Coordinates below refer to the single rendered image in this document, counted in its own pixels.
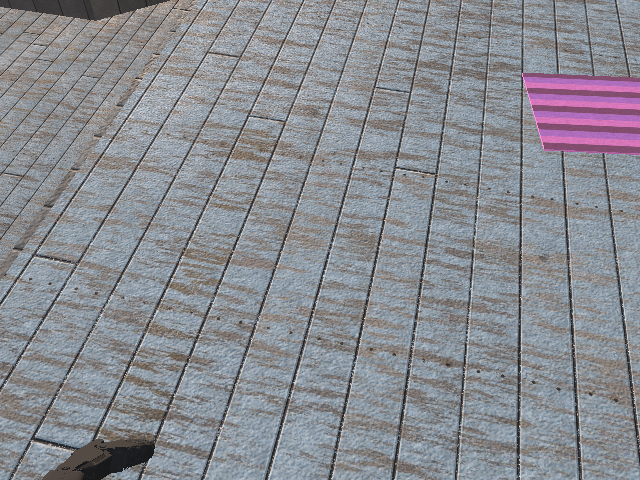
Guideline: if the left robot hand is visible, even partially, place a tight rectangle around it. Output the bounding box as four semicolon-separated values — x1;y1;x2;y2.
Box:
38;439;155;480

